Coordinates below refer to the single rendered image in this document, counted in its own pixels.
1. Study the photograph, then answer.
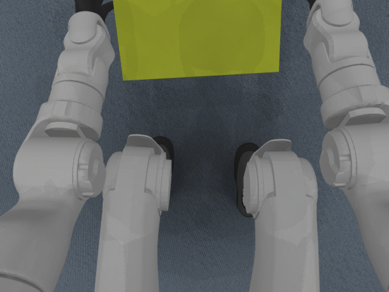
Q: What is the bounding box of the robot right foot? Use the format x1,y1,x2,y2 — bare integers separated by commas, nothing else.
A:
234,143,259,217

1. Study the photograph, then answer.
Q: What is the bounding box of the robot left hand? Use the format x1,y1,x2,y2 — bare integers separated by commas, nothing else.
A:
75,0,114,23

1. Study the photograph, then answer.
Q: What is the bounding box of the left robot upper arm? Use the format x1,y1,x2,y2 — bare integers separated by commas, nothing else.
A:
0,136,106,292

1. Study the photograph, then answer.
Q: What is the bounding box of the left robot forearm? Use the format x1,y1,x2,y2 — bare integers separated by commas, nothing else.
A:
13,11,115,192

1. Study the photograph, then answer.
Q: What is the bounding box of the right robot upper arm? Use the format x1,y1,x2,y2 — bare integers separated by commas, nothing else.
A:
319,122,389,292

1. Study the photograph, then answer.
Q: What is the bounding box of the right robot forearm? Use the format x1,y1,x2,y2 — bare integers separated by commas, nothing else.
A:
303,0,389,131

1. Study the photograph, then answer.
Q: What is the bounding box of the right robot thigh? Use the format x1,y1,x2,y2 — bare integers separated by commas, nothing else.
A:
244,151,320,292

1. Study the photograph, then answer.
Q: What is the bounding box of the carton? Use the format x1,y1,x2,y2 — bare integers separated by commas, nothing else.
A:
113,0,281,81

